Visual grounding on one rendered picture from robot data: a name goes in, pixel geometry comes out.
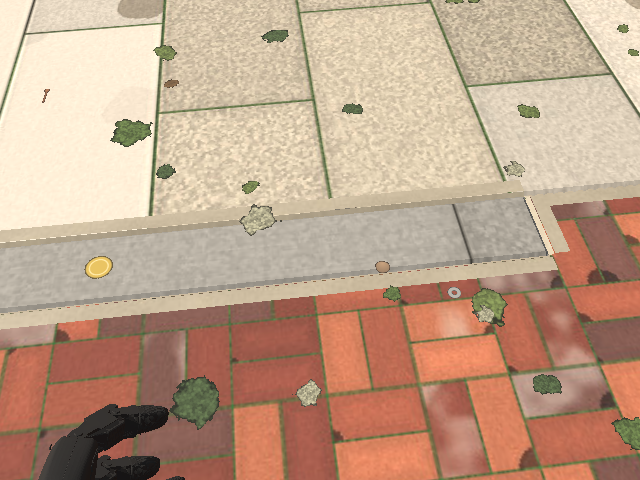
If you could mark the robot left hand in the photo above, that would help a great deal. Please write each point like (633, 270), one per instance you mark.
(75, 457)

